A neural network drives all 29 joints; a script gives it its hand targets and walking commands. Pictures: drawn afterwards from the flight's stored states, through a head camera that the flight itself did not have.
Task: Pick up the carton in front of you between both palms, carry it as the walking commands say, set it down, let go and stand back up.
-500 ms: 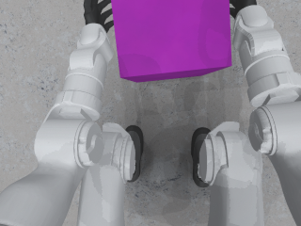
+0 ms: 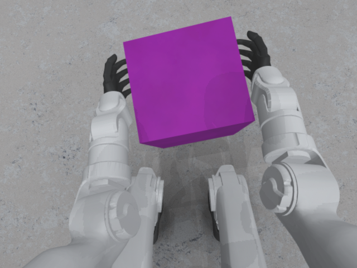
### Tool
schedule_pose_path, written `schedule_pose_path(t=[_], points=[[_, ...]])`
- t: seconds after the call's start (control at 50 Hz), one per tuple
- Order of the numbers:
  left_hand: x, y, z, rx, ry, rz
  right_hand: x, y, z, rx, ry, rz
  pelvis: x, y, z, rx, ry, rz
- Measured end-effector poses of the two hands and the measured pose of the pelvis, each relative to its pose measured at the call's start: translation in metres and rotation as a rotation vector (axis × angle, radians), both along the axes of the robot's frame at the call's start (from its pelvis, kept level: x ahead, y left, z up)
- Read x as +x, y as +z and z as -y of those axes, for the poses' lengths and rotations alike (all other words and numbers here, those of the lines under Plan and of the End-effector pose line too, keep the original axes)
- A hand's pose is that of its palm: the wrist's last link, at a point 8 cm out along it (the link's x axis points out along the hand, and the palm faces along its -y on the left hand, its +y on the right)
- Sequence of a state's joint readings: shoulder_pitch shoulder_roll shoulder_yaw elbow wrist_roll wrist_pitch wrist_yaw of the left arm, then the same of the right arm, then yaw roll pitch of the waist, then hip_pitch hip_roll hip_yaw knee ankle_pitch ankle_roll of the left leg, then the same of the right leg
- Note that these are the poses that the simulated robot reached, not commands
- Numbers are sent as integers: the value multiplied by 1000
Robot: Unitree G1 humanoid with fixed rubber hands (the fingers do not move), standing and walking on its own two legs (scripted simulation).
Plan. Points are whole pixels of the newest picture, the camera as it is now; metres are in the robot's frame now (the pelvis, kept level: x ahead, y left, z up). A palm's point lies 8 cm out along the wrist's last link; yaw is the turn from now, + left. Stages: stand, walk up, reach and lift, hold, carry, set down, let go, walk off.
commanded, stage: reach and lift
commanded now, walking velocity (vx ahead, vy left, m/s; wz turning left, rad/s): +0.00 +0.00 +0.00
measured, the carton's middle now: (189, 97) +0.49 -0.02 -0.13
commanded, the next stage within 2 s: none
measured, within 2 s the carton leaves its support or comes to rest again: neither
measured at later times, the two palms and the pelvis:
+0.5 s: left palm (75, 73) +0.45 +0.13 +0.10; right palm (300, 57) +0.46 -0.17 +0.09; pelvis +0.05 +0.00 +0.14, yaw -1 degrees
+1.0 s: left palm out of the picture +0.42 +0.14 +0.25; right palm out of the picture +0.42 -0.16 +0.25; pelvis +0.10 +0.00 +0.27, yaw -1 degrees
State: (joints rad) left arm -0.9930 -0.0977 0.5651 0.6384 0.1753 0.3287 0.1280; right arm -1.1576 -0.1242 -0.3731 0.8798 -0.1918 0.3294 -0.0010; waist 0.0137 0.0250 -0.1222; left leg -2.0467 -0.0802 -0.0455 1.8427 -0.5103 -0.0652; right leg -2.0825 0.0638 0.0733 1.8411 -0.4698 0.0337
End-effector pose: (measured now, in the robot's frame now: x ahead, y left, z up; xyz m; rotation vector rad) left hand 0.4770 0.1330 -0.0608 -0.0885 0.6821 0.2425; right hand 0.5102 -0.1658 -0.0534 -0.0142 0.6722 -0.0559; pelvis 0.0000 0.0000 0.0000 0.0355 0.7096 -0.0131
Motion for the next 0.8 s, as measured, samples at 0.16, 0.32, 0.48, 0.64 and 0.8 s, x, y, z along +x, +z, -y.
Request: schedule_pose_path(t=[0.16,0.32,0.48,0.64,0.8], points=[[-4,43,-9,0,5,-4,-10,34,-10,-6,4,-5,14,43,-1,-7,4,-16],[-15,99,-6,-6,-18,16,-27,92,-6,19,-40,11,33,87,-2,-16,5,27],[-29,152,0,18,-61,-12,-52,140,1,27,-68,-15,46,133,0,-10,-11,108],[-40,208,-7,16,-47,20,-62,195,-7,54,-83,16,56,174,3,-14,-14,207],[-48,255,-11,34,-76,-8,-74,242,-10,40,-90,-10,71,217,5,-20,-7,318]])
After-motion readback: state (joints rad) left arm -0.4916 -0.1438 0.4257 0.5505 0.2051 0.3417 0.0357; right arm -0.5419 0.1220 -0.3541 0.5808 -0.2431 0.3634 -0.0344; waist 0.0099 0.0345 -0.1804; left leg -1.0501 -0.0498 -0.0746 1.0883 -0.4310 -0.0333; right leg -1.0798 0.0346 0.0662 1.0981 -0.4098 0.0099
